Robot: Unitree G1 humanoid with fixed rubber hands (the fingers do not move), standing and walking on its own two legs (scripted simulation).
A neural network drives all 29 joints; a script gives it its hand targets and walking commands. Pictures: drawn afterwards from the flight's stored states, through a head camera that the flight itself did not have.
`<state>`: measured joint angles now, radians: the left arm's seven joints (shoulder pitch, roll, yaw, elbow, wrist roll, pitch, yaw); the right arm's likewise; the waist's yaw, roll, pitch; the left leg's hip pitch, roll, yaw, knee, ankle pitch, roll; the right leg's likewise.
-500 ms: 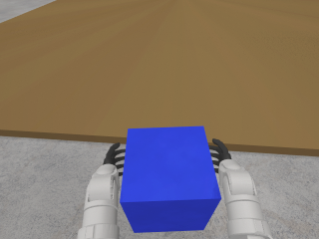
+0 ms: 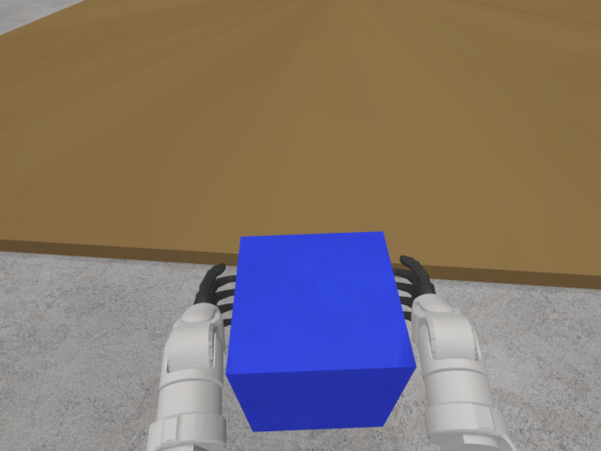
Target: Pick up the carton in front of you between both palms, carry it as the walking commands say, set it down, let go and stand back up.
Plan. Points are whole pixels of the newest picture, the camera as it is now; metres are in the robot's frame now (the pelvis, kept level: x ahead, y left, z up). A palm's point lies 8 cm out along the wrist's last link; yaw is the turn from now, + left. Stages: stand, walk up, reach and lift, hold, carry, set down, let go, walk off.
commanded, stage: hold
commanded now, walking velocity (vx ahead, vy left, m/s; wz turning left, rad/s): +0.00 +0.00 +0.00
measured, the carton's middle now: (315, 336) +0.29 +0.00 -0.02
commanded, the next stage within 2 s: carry in 0.68 s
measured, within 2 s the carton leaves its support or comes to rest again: neither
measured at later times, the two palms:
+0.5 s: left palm (208, 315) +0.29 +0.15 +0.05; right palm (423, 307) +0.29 -0.15 +0.05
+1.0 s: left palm (210, 275) +0.34 +0.15 +0.07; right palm (416, 265) +0.34 -0.15 +0.07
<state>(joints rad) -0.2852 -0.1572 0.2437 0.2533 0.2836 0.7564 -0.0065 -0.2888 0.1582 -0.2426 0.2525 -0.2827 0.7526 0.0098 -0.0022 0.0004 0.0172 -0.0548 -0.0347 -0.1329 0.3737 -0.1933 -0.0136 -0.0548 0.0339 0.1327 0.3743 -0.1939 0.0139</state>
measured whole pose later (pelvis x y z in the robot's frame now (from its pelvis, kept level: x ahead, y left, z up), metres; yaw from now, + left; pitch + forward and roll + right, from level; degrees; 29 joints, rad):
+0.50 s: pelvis +0.01 +0.00 +0.00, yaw +0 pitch -7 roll +0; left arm -0.25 -0.15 0.21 0.22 0.27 0.77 0.00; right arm -0.25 0.15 -0.21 0.22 -0.27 0.76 0.00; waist 0.00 0.00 0.02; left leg -0.04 -0.03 -0.13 0.36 -0.19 -0.01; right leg -0.04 0.03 0.13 0.36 -0.19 0.01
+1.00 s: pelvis +0.07 +0.00 -0.02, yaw +2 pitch +4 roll +0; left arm -0.18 -0.14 0.12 -0.12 0.14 1.00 0.07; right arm -0.17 0.13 -0.14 -0.15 -0.13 1.00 -0.06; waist 0.00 0.00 -0.18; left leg -0.30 0.04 0.02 0.59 -0.37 0.00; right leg -0.27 -0.03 -0.01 0.58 -0.38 0.02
